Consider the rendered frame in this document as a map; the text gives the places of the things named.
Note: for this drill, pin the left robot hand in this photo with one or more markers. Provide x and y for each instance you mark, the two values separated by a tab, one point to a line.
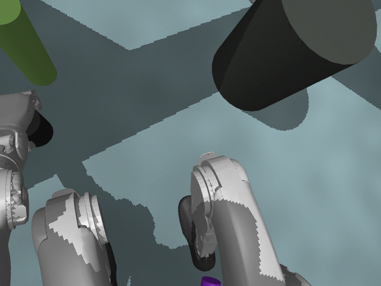
18	109

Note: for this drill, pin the right robot foot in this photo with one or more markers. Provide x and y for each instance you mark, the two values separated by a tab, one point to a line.
188	229

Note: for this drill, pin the left robot foot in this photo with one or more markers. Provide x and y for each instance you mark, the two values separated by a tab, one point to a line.
112	263

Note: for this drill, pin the left robot arm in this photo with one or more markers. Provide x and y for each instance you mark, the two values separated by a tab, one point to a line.
14	198

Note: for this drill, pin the right robot hand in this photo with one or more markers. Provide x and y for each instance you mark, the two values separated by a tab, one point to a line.
293	279

